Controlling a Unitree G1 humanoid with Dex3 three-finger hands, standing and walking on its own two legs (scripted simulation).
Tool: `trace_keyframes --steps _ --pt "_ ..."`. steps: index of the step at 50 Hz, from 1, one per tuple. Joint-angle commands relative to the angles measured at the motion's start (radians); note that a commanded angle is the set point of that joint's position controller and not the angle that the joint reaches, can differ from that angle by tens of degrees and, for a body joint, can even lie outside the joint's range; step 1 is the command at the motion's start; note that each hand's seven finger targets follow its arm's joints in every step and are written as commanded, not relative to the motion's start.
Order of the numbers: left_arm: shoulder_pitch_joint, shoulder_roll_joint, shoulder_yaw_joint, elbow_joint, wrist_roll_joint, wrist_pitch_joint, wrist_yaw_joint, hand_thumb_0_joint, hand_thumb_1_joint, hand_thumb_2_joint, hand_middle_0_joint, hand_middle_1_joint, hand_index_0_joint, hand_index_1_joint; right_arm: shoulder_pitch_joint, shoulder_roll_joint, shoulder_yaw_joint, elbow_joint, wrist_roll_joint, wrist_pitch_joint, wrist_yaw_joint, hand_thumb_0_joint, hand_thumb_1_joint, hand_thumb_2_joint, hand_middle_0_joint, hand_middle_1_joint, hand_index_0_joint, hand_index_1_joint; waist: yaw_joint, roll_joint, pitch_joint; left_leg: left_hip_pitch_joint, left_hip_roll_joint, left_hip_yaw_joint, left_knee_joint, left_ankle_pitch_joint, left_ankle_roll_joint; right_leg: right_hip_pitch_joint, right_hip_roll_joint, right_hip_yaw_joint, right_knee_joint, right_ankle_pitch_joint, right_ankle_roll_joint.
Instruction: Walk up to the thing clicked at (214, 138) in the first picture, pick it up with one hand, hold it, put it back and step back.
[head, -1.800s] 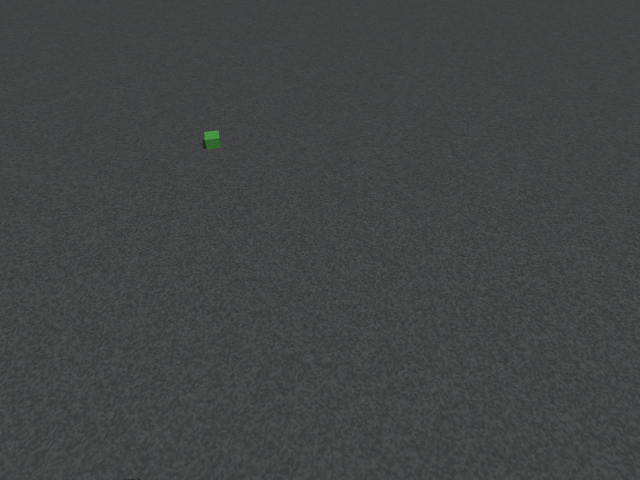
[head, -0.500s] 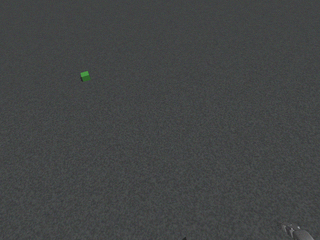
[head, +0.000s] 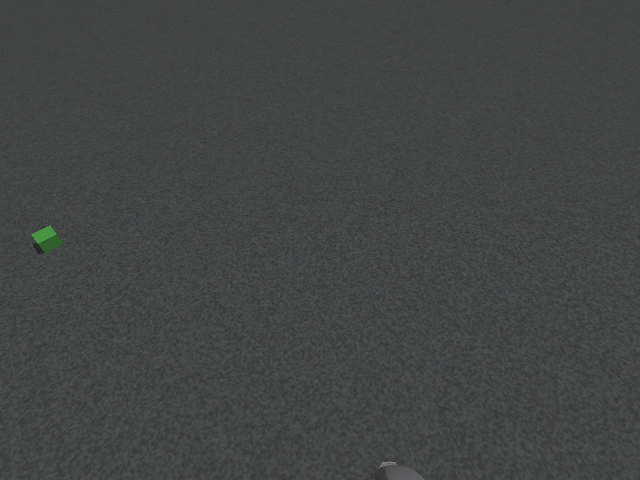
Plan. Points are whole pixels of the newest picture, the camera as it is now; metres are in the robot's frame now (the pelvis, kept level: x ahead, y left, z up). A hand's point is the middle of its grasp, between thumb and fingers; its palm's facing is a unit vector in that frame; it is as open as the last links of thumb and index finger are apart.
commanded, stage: walk up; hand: left
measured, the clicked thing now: (47, 239) +1.40 +1.12 -0.74
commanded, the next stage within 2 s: none
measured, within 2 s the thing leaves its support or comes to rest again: neither
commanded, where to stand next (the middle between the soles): +0.97 +1.22 m, yaw -53 degrees
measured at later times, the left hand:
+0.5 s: hand (33, 405) +0.35 +0.46 -0.16, palm faces -0.23 -0.82 -0.52, open 7.4 cm
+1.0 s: hand (33, 256) +0.67 +0.57 -0.13, palm faces -0.34 -0.72 -0.61, open 7.4 cm
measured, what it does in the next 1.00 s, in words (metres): walks ahead, turning right: right foot, then left foot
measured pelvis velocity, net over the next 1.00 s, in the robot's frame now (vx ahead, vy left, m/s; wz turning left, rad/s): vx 0.46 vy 0.32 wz -0.40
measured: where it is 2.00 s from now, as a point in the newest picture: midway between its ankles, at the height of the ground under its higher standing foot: (121, 359)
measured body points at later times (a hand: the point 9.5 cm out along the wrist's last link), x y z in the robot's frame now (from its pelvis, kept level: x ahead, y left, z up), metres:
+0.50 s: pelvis +0.26 +0.17 -0.04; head +0.28 +0.14 +0.41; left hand +0.36 +0.50 -0.13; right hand +0.35 -0.20 -0.11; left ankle +0.42 +0.34 -0.72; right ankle +0.16 -0.07 -0.74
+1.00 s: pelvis +0.46 +0.32 -0.04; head +0.47 +0.27 +0.41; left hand +0.69 +0.60 -0.10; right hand +0.38 +0.01 -0.18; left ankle +0.46 +0.40 -0.69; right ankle +0.50 +0.21 -0.74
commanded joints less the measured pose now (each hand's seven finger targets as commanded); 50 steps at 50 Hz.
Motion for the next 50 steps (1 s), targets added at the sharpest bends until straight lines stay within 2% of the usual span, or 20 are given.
trace_keyframes --steps 1,5,8,9,10,11,12,18,25,27,28,30,33,41,44,45,46,47,48,50 --pt "-0.096 0.199 0.055 -0.103 -0.002 -0.005 0.014 0.0 0.9 0.9 -0.2 -0.3 -0.2 -0.3 -0.11 -0.243 -0.076 -0.145 0.0 -0.028 -0.007 0.0 -0.9 -0.9 0.2 0.3 0.2 0.3 0.009 0.094 0.126 -0.062 0.292 -0.258 -0.282 -0.288 -0.011 -0.059 -0.051 0.003 -0.067 0.037 0.002" --pt "-0.133 0.172 0.046 -0.114 -0.007 -0.022 0.024 0.0 0.9 0.9 -0.2 -0.3 -0.2 -0.3 -0.063 -0.205 -0.071 -0.159 -0.018 -0.026 -0.013 0.0 -0.9 -0.9 0.2 0.3 0.2 0.3 -0.006 -0.049 0.155 -0.058 0.236 -0.143 -0.176 -0.019 -0.095 0.032 -0.041 -0.051 -0.215 0.072 -0.03" --pt "0.268 0.195 0.073 -0.031 -0.013 -0.027 0.054 0.0 0.9 0.9 -0.2 -0.3 -0.2 -0.3 -0.188 -0.238 -0.083 -0.21 -0.025 -0.031 -0.037 0.0 -0.9 -0.9 0.2 0.3 0.2 0.3 0.233 -0.08 -0.036 -0.238 0.145 0.03 0.373 0.697 -0.199 0.603 0.047 -0.15 -0.439 0.053 -0.072" --pt "0.425 0.252 0.106 0.008 -0.012 -0.023 0.078 0.0 0.9 0.9 -0.2 -0.3 -0.2 -0.3 -0.162 -0.21 -0.076 -0.231 -0.022 -0.033 -0.042 0.0 -0.9 -0.9 0.2 0.3 0.2 0.3 0.307 -0.235 -0.124 -0.462 0.083 0.001 0.709 0.388 -0.225 0.873 -0.01 -0.008 -0.472 0.058 -0.11" --pt "0.426 0.309 0.135 -0.012 0.004 -0.022 0.106 0.0 0.9 0.9 -0.2 -0.3 -0.2 -0.3 -0.123 -0.165 -0.05 -0.25 -0.026 -0.033 -0.039 0.0 -0.9 -0.9 0.2 0.3 0.2 0.3 0.286 -0.382 -0.154 -0.821 -0.005 -0.095 0.924 -0.355 -0.248 1.075 -0.295 0.419 -0.437 -0.003 -0.247" --pt "0.315 0.349 0.132 -0.078 0.005 -0.027 0.135 0.0 0.9 0.9 -0.2 -0.3 -0.2 -0.3 -0.089 -0.244 -0.063 -0.265 -0.021 -0.021 -0.047 0.0 -0.9 -0.9 0.2 0.3 0.2 0.3 0.227 -0.243 -0.237 -0.883 0.069 -0.371 1.098 -0.36 -0.263 0.996 -0.499 0.854 -0.539 -0.197 -0.374" --pt "0.187 0.355 0.124 -0.118 -0.007 -0.037 0.157 0.0 0.9 0.9 -0.2 -0.3 -0.2 -0.3 -0.134 -0.28 -0.074 -0.259 -0.02 -0.019 -0.058 0.0 -0.9 -0.9 0.2 0.3 0.2 0.3 0.19 -0.119 -0.175 -0.879 0.142 -0.428 1.184 -0.313 -0.266 0.819 -0.555 0.896 -0.639 -0.35 -0.429" --pt "-0.068 0.288 0.081 -0.152 0.018 -0.105 0.139 0.0 0.9 0.9 -0.2 -0.3 -0.2 -0.3 -0.099 -0.183 -0.05 -0.189 -0.006 0.013 0.012 0.0 -0.9 -0.9 0.2 0.3 0.2 0.3 0.019 -0.053 0.079 -0.496 0.198 -0.274 0.745 -0.04 -0.104 0.196 -0.21 0.176 -0.598 0.074 -0.202" --pt "-0.09 0.316 0.081 -0.117 0.048 -0.098 0.12 0.0 0.9 0.9 -0.2 -0.3 -0.2 -0.3 0.015 -0.187 -0.093 -0.121 -0.001 0.024 0.037 0.0 -0.9 -0.9 0.2 0.3 0.2 0.3 -0.058 -0.16 0.0 0.006 0.155 -0.063 0.412 0.18 -0.1 -0.086 -0.116 0.043 -0.444 -0.062 -0.125" --pt "-0.033 0.207 0.054 -0.109 0.059 -0.082 0.129 0.0 0.9 0.9 -0.2 -0.3 -0.2 -0.3 0.198 -0.251 -0.124 -0.066 -0.021 0.011 0.012 0.0 -0.9 -0.9 0.2 0.3 0.2 0.3 -0.164 0.099 -0.115 0.206 0.117 -0.121 0.297 -0.039 -0.067 -0.143 -0.03 -0.004 0.024 -0.031 -0.079" --pt "-0.003 0.1 0.03 -0.136 0.037 -0.074 0.132 0.0 0.9 0.9 -0.2 -0.3 -0.2 -0.3 0.21 -0.341 -0.128 -0.072 -0.034 -0.009 -0.009 0.0 -0.9 -0.9 0.2 0.3 0.2 0.3 -0.139 0.431 -0.066 0.174 0.328 -0.481 0.033 -0.017 -0.03 -0.287 0.136 0.008 0.278 -0.344 -0.055" --pt "0.08 0.114 0.012 -0.086 0.026 -0.073 0.167 0.0 0.9 0.9 -0.2 -0.3 -0.2 -0.3 0.004 -0.406 -0.139 -0.117 -0.004 -0.021 -0.045 0.0 -0.9 -0.9 0.2 0.3 0.2 0.3 -0.003 0.463 -0.09 0.059 0.458 -0.78 -0.119 -0.059 0.058 -0.274 0.041 0.155 0.475 -0.319 -0.095" --pt "0.075 0.197 0.039 -0.019 -0.023 -0.054 0.141 0.0 0.9 0.9 -0.2 -0.3 -0.2 -0.3 -0.112 -0.272 -0.093 -0.148 -0.018 -0.02 -0.059 0.0 -0.9 -0.9 0.2 0.3 0.2 0.3 0.027 0.307 -0.031 -0.081 0.298 -0.367 -0.029 -0.016 -0.05 -0.174 -0.012 0.171 0.299 -0.095 -0.07" --pt "0.066 0.126 0.032 -0.048 -0.008 -0.054 0.127 0.0 0.9 0.9 -0.2 -0.3 -0.2 -0.3 -0.079 -0.161 -0.054 -0.169 -0.036 -0.012 -0.061 0.0 -0.9 -0.9 0.2 0.3 0.2 0.3 0.019 0.145 -0.049 -0.067 0.313 -0.199 0.065 0.535 0.102 0.094 0.005 -0.014 -0.134 -0.008 -0.034" --pt "0.304 0.167 0.073 0.023 0.003 -0.055 0.144 0.0 0.9 0.9 -0.2 -0.3 -0.2 -0.3 -0.216 -0.155 -0.04 -0.226 -0.025 0.007 -0.05 0.0 -0.9 -0.9 0.2 0.3 0.2 0.3 0.177 -0.006 -0.101 -0.359 0.222 -0.061 0.346 0.452 -0.004 0.583 0.027 -0.01 -0.387 0.235 -0.08" --pt "0.397 0.221 0.098 0.032 0.012 -0.055 0.158 0.0 0.9 0.9 -0.2 -0.3 -0.2 -0.3 -0.183 -0.121 -0.025 -0.23 -0.015 0.008 -0.048 0.0 -0.9 -0.9 0.2 0.3 0.2 0.3 0.236 -0.132 -0.143 -0.527 0.179 -0.072 0.551 0.205 -0.061 0.772 -0.061 0.138 -0.437 0.197 -0.1" --pt "0.373 0.288 0.109 -0.002 0.022 -0.053 0.172 0.0 0.9 0.9 -0.2 -0.3 -0.2 -0.3 -0.091 -0.103 -0.015 -0.224 -0.016 0.021 -0.05 0.0 -0.9 -0.9 0.2 0.3 0.2 0.3 0.196 -0.26 -0.16 -0.709 0.091 -0.125 0.747 -0.259 -0.122 0.834 -0.297 0.532 -0.54 0.047 -0.168" --pt "0.253 0.274 0.095 -0.058 0.024 -0.049 0.177 0.0 0.9 0.9 -0.2 -0.3 -0.2 -0.3 -0.012 -0.168 -0.032 -0.19 -0.031 0.043 -0.057 0.0 -0.9 -0.9 0.2 0.3 0.2 0.3 0.126 -0.089 -0.106 -0.707 0.126 -0.28 0.858 -0.261 -0.158 0.672 -0.384 0.667 -0.605 -0.213 -0.237" --pt "0.14 0.28 0.097 -0.099 0.012 -0.049 0.179 0.0 0.9 0.9 -0.2 -0.3 -0.2 -0.3 -0.003 -0.228 -0.059 -0.182 -0.032 0.051 -0.06 0.0 -0.9 -0.9 0.2 0.3 0.2 0.3 0.096 -0.018 -0.038 -0.7 0.122 -0.303 0.967 -0.258 -0.177 0.53 -0.441 0.739 -0.64 -0.256 -0.333" --pt "0.038 0.251 0.091 -0.149 0.012 -0.064 0.176 0.0 0.9 0.9 -0.2 -0.3 -0.2 -0.3 -0.058 -0.259 -0.067 -0.167 -0.033 0.052 -0.058 0.0 -0.9 -0.9 0.2 0.3 0.2 0.3 0.08 -0.006 0.031 -0.619 0.174 -0.339 1.007 -0.18 -0.135 0.293 -0.379 0.64 -0.673 -0.317 -0.313"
